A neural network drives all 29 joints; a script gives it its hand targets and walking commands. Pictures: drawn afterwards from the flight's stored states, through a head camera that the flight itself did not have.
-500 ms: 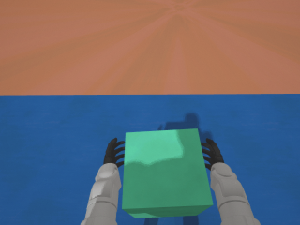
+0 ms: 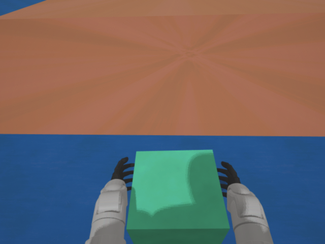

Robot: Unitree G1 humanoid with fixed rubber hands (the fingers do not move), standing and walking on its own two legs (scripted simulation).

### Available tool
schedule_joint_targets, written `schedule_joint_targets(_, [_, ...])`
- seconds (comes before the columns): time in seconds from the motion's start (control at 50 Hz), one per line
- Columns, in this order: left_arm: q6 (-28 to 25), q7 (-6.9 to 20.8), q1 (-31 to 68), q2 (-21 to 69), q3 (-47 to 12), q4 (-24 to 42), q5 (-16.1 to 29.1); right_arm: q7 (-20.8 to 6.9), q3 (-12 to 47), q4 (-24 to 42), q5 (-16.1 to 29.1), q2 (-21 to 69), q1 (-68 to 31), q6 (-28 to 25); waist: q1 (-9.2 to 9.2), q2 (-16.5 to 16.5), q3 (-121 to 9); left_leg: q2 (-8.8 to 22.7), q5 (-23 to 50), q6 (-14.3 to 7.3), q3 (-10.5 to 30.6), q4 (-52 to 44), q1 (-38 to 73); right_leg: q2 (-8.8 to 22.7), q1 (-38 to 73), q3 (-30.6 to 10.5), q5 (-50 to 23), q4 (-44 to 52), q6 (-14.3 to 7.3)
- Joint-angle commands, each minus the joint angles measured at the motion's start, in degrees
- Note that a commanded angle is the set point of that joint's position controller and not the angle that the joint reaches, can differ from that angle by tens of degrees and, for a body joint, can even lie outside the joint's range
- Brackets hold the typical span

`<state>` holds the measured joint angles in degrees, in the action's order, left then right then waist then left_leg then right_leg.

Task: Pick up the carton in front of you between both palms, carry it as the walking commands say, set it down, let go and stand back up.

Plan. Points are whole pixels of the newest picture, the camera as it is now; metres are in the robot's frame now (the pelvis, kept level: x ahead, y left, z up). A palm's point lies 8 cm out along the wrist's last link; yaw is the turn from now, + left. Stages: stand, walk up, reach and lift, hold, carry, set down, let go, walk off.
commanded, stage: reach and lift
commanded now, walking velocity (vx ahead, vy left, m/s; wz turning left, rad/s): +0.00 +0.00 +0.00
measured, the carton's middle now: (175, 205) +0.28 +0.00 -0.06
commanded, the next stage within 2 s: hold in 0.76 s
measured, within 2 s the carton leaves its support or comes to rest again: neither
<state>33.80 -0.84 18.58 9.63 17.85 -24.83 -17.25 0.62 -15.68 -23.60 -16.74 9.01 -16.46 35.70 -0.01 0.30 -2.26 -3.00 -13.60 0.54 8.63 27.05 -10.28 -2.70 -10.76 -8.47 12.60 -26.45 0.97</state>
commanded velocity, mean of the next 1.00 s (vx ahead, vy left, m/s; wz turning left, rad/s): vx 0.00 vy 0.00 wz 0.00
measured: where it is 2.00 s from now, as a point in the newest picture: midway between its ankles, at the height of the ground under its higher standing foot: outside the picture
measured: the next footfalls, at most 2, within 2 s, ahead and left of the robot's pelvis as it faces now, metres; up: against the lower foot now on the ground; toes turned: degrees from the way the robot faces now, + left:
none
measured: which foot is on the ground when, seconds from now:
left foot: down 0.00-1.00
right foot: down 0.00-1.00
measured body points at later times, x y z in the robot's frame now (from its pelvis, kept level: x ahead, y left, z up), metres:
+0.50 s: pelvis +0.01 +0.00 +0.00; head -0.02 -0.01 +0.45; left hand +0.32 +0.15 +0.03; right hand +0.31 -0.15 +0.02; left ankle +0.02 +0.13 -0.74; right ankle +0.02 -0.13 -0.74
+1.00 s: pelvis +0.01 +0.00 +0.01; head -0.05 +0.00 +0.45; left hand +0.31 +0.15 +0.06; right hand +0.30 -0.15 +0.05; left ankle +0.02 +0.13 -0.74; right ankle +0.02 -0.13 -0.74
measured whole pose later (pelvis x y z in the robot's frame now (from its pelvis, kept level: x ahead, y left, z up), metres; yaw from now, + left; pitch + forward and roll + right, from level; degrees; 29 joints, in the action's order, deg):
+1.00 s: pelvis +0.01 +0.00 +0.01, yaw +0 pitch -7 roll +0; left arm 42.3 -0.4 16.5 9.1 14.0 -15.5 -16.5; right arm 0.6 -11.7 -14.7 -16.0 8.6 -14.8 44.4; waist 0.3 0.2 -1.3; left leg -2.2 -11.4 0.5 8.1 20.4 -2.3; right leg -2.1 -2.7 -7.9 10.6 -19.9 0.7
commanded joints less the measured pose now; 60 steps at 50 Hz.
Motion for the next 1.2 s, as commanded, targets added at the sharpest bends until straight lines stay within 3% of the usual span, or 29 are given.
schedule_joint_targets(0.0, [-0.2,15.7,28.4,57.6,-30.7,-3.5,12.9,-15.3,31.1,2.3,14.3,54.6,-36.3,-3.0,0.09,0.2,-11.7,-1.6,2.9,0.0,-4.2,-5.2,0.8,-2.4,4.1,4.9,-1.7,4.0,-0.9])
schedule_joint_targets(0.14, [0.2,15.9,29.2,56.4,-30.4,-3.7,12.4,-14.9,30.7,1.6,13.7,55.0,-36.3,-2.3,-0.06,-0.3,-12.2,-1.9,3.0,-0.1,-4.6,-5.7,1.6,-2.2,5.3,4.9,-2.4,4.7,-0.5])
schedule_joint_targets(0.5, [2.5,15.8,22.3,54.5,-32.9,2.7,14.1,-14.2,33.2,8.0,15.6,54.1,-28.9,0.3,0.01,-0.4,-13.3,-2.6,13.9,0.5,-4.4,-7.2,5.9,-2.5,10.3,4.3,-14.1,6.6,0.3])
schedule_joint_targets(0.72, [4.2,15.4,20.8,54.7,-33.8,5.4,15.0,-14.5,33.6,10.7,16.1,53.0,-27.9,1.8,-0.07,0.1,-12.0,-2.4,15.6,0.9,-4.0,-8.1,7.6,-2.9,10.5,4.4,-14.1,7.3,0.1])
schedule_joint_targets(0.82, [5.9,15.0,21.1,55.5,-37.5,10.3,17.4,-14.4,37.8,15.8,18.6,53.5,-28.8,3.4,0.23,0.1,-14.7,-2.4,19.3,1.0,-3.6,-8.3,10.2,-3.1,12.3,4.2,-16.9,7.7,0.3])
schedule_joint_targets(0.96, [8.7,15.1,21.2,52.7,-33.3,7.2,15.0,-14.4,33.1,12.1,16.0,50.7,-28.3,6.1,0.06,0.2,-6.5,-2.0,9.1,0.8,-4.5,-10.2,7.0,-2.8,9.7,4.7,-7.3,9.4,-0.3])
schedule_joint_targets(1.18, [7.7,16.1,27.3,54.3,-32.9,5.4,15.0,-15.0,33.2,10.6,16.4,53.3,-34.6,5.3,0.34,-0.1,-9.4,-1.9,6.0,0.3,-4.7,-9.2,6.4,-2.3,10.0,4.8,-4.9,8.5,-0.2])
